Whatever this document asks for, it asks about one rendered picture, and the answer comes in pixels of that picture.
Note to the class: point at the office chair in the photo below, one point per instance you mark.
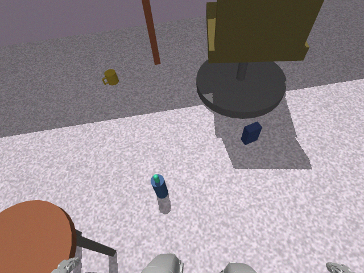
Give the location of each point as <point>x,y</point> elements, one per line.
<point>240,78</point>

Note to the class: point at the left robot hand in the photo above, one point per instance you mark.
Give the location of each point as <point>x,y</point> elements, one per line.
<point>66,266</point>

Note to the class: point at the stool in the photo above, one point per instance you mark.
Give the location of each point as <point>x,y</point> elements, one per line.
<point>36,235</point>

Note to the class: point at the right robot hand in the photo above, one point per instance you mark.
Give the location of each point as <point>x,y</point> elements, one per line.
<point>337,268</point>

